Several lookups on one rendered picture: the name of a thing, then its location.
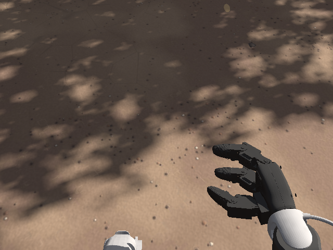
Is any right robot forearm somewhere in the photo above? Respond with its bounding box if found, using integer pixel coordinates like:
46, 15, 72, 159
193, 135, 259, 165
267, 209, 322, 250

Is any robot left thigh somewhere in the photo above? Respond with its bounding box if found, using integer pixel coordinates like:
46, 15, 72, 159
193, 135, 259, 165
103, 234, 142, 250

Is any left robot shin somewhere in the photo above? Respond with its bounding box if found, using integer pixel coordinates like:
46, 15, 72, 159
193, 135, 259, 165
104, 231, 129, 246

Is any robot right hand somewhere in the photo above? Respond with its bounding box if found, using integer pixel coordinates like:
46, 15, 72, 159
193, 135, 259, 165
207, 142, 297, 225

